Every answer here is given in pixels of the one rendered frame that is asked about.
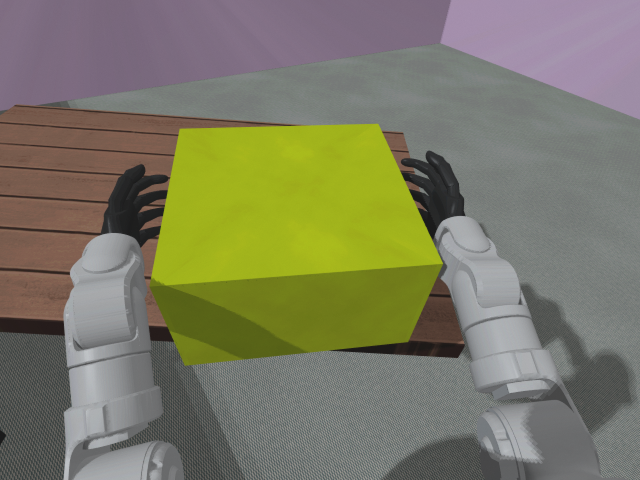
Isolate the right robot hand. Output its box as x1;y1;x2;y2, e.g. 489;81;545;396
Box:
401;151;465;239

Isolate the carton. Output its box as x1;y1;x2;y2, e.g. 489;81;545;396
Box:
149;124;443;366

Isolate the robot left forearm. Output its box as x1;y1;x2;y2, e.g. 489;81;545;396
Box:
64;233;163;480

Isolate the robot right forearm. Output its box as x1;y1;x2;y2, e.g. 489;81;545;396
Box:
433;216;601;475

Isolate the right robot upper arm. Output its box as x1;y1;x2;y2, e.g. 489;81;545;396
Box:
477;400;628;480

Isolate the table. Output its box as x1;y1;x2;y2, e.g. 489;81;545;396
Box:
0;104;465;445

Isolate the left robot upper arm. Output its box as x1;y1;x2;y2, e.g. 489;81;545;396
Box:
71;440;184;480

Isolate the left robot hand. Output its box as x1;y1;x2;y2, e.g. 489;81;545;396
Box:
100;164;168;248

